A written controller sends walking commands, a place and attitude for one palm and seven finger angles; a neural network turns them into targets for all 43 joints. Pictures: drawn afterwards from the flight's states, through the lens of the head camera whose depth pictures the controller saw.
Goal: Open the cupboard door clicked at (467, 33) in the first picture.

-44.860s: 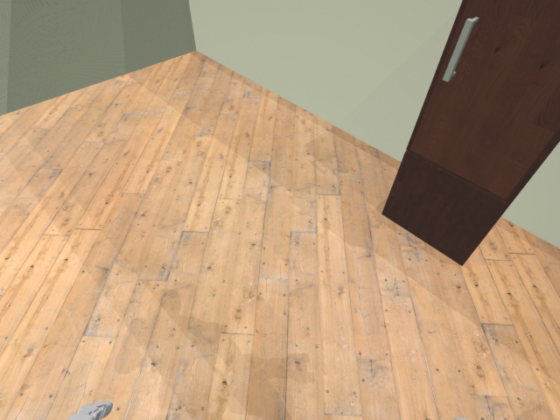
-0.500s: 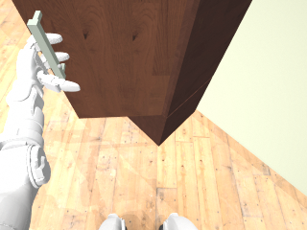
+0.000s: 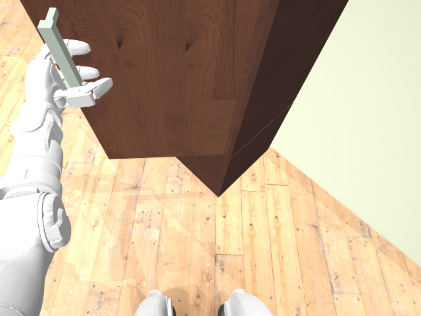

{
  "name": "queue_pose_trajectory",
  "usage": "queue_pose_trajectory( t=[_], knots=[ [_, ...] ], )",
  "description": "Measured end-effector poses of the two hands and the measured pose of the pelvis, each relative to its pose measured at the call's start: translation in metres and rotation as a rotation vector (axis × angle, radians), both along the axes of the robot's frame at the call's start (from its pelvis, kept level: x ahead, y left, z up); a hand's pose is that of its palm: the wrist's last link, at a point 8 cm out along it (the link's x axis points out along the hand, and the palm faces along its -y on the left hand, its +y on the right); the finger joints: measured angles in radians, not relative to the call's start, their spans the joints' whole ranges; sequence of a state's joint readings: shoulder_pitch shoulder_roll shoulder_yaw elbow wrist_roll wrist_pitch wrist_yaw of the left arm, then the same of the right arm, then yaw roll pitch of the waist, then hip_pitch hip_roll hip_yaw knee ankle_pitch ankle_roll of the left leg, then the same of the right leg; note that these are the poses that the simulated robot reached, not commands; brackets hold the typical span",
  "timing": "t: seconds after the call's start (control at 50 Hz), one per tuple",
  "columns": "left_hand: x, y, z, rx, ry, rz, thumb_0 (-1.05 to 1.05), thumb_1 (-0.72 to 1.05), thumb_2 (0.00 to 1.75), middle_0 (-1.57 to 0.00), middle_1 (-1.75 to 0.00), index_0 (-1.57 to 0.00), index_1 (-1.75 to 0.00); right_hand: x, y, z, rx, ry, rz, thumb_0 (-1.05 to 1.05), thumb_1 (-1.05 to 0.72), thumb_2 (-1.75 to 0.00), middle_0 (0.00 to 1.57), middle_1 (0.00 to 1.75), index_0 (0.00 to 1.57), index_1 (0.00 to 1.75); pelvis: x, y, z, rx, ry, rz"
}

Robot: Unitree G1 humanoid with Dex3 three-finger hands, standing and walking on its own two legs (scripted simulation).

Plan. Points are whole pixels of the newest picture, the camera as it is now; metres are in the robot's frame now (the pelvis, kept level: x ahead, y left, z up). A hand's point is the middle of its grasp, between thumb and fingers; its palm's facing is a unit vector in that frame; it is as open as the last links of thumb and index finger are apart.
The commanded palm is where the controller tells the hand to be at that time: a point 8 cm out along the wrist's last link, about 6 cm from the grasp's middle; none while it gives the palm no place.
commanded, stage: close the thumb around the handle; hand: left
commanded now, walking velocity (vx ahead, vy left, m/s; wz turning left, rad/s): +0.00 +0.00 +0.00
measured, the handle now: (71, 63) +0.56 +0.22 +0.11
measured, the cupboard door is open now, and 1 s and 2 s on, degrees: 50 74 97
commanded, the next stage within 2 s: pull the door open along its arc in 0.28 s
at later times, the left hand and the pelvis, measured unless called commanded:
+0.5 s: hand (84, 85) +0.51 +0.19 +0.10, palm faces +0.01 -1.00 +0.00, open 5.3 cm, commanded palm +0.48 +0.24 +0.10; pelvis +0.00 +0.00 +0.00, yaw -1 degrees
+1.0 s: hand (106, 148) +0.38 +0.14 +0.11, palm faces +0.25 -0.96 +0.13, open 5.7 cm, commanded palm +0.32 +0.18 +0.10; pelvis +0.01 +0.00 +0.02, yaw +0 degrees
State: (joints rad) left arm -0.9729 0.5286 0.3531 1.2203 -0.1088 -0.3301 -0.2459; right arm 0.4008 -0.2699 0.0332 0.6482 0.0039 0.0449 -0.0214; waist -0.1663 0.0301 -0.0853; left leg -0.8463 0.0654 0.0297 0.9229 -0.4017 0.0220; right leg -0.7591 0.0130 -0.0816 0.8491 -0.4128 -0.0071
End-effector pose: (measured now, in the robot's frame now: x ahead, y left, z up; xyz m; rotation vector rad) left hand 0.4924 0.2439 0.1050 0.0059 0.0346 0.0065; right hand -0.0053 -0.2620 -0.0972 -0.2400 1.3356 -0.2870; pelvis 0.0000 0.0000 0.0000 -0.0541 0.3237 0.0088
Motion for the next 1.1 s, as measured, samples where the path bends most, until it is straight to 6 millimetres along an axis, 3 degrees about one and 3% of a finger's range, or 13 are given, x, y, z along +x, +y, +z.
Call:
queue_pose_trajectory(
  t=[0.16, 0.26, 0.52, 0.64, 0.74, 0.86, 0.96, 1.1],
  knots=[
    [0.001, 0.000, 0.000, -0.002, -0.004, 0.002, 0.01, 0.63, 0.78, -0.36, -1.32, -0.38, -1.32, -0.012, 0.003, 0.001, 0.004, 0.025, -0.021, 0.00, -0.90, -0.90, 0.20, 0.30, 0.20, 0.30, 0.001, 0.002, 0.000, -0.001, 0.002, -0.008],
    [0.000, 0.000, 0.000, -0.004, -0.003, 0.006, 0.01, 0.79, 0.85, -0.37, -1.34, -0.39, -1.34, -0.016, 0.005, 0.002, 0.006, 0.030, -0.031, 0.00, -0.90, -0.90, 0.20, 0.30, 0.20, 0.30, 0.002, 0.003, 0.001, -0.002, -0.002, -0.010],
    [-0.004, 0.000, -0.001, -0.002, -0.007, -0.003, 0.01, 0.80, 0.83, -0.37, -1.35, -0.38, -1.35, -0.007, 0.004, 0.002, 0.008, 0.000, -0.036, 0.00, -0.90, -0.90, 0.20, 0.30, 0.20, 0.30, 0.004, 0.003, 0.003, 0.002, -0.010, -0.022],
    [-0.019, -0.001, -0.001, -0.006, -0.021, -0.019, 0.01, 0.80, 0.82, -0.37, -1.35, -0.39, -1.35, 0.006, 0.003, 0.004, 0.020, -0.042, -0.036, 0.01, -0.90, -0.90, 0.20, 0.30, 0.20, 0.30, 0.008, 0.002, 0.006, 0.008, -0.027, -0.034],
    [-0.044, -0.006, -0.002, -0.015, -0.034, -0.029, 0.01, 0.78, 0.79, -0.37, -1.35, -0.39, -1.35, 0.029, 0.003, 0.007, 0.040, -0.113, -0.029, 0.01, -0.90, -0.90, 0.20, 0.30, 0.20, 0.30, 0.013, 0.001, 0.010, 0.014, -0.055, -0.040],
    [-0.090, -0.020, -0.005, -0.067, -0.054, 0.005, 0.02, 0.75, 0.76, -0.36, -1.35, -0.38, -1.35, 0.074, 0.006, 0.014, 0.069, -0.253, 0.024, 0.01, -0.90, -0.90, 0.20, 0.30, 0.20, 0.30, 0.016, 0.000, 0.016, 0.020, -0.100, -0.037],
    [-0.131, -0.045, -0.007, -0.145, -0.073, 0.197, 0.03, 0.72, 0.76, -0.36, -1.35, -0.39, -1.35, 0.121, 0.015, 0.021, 0.106, -0.379, 0.128, 0.01, -0.90, -0.90, 0.20, 0.30, 0.20, 0.30, 0.012, -0.002, 0.018, 0.026, -0.130, -0.018],
    [-0.190, -0.093, -0.002, -0.064, -0.042, 0.337, 0.00, 0.73, 0.76, -0.37, -1.35, -0.40, -1.35, 0.173, 0.034, 0.034, 0.174, -0.530, 0.243, 0.01, -0.90, -0.90, 0.19, 0.30, 0.20, 0.30, 0.007, -0.010, 0.019, 0.042, -0.185, -0.002]
  ],
)
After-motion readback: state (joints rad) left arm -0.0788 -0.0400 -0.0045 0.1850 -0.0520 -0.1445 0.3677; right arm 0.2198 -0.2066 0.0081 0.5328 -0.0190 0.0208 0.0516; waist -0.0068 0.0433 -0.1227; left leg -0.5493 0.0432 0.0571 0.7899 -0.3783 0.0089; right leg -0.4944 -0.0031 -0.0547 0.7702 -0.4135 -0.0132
